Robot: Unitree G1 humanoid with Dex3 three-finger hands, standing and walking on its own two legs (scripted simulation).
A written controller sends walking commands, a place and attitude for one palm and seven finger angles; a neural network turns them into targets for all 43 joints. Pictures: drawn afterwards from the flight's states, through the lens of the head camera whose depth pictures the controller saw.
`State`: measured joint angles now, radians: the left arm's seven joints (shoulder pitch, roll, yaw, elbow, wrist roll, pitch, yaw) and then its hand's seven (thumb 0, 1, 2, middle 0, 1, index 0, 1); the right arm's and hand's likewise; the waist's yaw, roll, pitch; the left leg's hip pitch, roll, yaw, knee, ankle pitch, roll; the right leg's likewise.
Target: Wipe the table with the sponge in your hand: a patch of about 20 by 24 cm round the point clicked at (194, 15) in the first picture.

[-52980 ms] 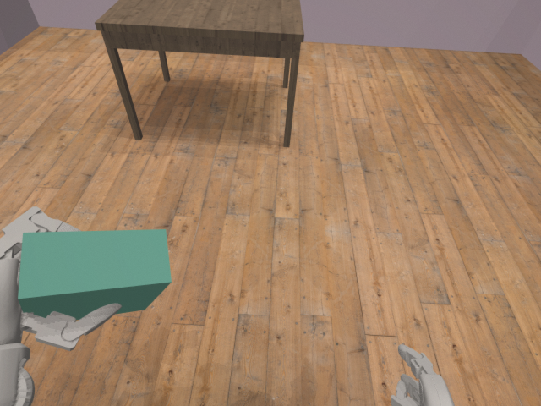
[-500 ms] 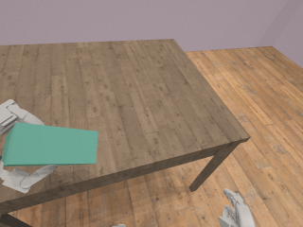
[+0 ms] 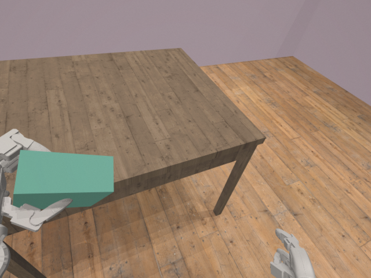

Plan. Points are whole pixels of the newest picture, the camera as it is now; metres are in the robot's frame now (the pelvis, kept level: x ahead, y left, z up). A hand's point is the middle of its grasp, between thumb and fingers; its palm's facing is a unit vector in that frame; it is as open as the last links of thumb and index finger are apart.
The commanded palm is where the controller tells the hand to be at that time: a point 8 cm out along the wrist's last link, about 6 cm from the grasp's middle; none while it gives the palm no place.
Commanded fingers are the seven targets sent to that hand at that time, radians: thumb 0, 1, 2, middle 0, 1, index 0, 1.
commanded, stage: stop stepping back and stand still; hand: left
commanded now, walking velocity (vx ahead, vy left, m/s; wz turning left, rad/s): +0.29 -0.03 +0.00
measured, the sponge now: (76, 183) +0.24 +0.22 +0.12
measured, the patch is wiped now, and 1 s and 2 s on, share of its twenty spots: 1.00 1.00 1.00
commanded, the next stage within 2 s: stand and wait in 1.58 s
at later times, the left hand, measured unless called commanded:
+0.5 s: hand out of the picture -0.02 +0.23 +0.14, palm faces +0.47 -0.83 -0.30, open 10.1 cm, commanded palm -0.07 +0.25 +0.18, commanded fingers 0.00 0.10 1.30 -1.20 -1.60 -1.20 -1.60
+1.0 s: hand out of the picture -0.14 +0.18 +0.15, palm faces +0.46 -0.82 -0.34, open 10.1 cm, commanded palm -0.18 +0.22 +0.18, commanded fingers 0.00 0.10 1.30 -1.20 -1.60 -1.20 -1.60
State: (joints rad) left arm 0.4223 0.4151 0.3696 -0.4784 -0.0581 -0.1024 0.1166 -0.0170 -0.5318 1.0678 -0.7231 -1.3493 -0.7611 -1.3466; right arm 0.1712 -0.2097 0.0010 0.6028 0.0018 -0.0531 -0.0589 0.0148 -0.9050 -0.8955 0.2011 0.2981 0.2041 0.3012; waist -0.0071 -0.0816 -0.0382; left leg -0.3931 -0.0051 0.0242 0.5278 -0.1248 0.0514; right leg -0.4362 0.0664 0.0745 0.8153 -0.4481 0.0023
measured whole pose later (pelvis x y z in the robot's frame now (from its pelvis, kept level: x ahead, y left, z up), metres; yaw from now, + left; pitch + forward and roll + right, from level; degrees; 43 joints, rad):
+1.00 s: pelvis -0.32 -0.08 -0.03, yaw +4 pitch -1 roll +3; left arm 0.50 0.40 0.36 -0.53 -0.03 -0.12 0.11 -0.02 -0.54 1.07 -0.73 -1.35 -0.76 -1.35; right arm 0.25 -0.22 0.00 0.62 0.03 -0.15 -0.05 0.02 -0.91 -0.90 0.20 0.30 0.20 0.30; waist -0.02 -0.12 -0.11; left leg -0.30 -0.02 0.12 0.76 -0.46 0.04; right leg -0.63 -0.01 -0.04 1.06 -0.42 -0.03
